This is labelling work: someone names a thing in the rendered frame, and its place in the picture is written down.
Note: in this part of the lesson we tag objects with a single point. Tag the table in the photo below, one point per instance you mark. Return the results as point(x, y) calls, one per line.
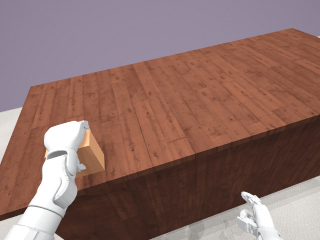
point(182, 135)

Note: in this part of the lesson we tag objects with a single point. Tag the robot left forearm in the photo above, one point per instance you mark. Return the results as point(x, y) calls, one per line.
point(55, 193)

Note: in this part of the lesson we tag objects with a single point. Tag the sponge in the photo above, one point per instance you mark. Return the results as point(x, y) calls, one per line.
point(89, 154)

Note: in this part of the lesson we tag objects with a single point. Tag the left robot hand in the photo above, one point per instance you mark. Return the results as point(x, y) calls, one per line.
point(69, 135)

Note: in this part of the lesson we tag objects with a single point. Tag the right robot hand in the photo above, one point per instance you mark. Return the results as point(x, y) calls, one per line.
point(250, 221)

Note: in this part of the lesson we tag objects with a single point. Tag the robot right forearm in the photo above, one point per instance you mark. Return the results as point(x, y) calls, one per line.
point(268, 233)

